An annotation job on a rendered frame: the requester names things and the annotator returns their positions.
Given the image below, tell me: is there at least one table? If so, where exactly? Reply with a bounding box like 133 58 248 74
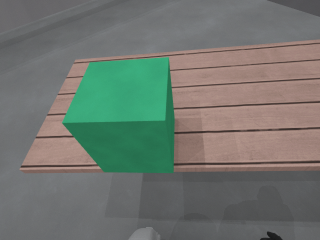
19 39 320 174

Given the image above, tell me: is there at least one robot left thigh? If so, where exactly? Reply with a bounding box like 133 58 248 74
128 228 161 240

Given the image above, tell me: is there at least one carton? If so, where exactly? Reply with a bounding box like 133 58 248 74
62 57 175 173

